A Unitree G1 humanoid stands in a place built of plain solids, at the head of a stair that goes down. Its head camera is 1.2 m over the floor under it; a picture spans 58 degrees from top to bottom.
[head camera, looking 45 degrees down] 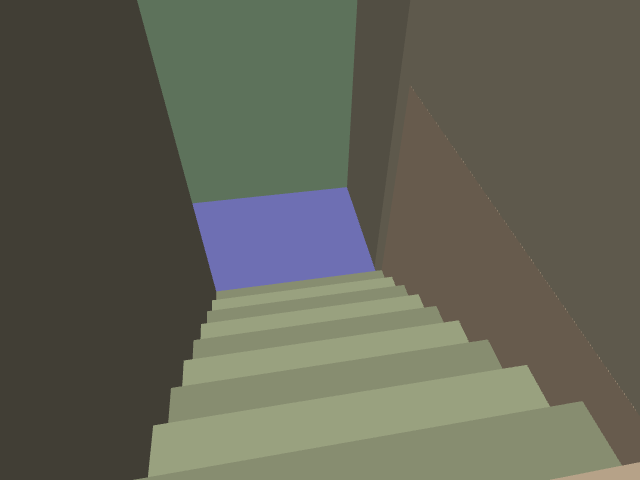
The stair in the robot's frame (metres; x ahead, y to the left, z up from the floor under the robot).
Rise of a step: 0.19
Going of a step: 0.24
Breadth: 1.45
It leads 10 degrees to the left of straight ahead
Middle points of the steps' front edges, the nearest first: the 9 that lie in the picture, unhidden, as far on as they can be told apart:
0.52 -0.15 -0.19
0.75 -0.11 -0.38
0.99 -0.07 -0.57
1.23 -0.03 -0.76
1.46 0.01 -0.95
1.70 0.05 -1.14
1.94 0.09 -1.33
2.17 0.13 -1.52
2.41 0.17 -1.71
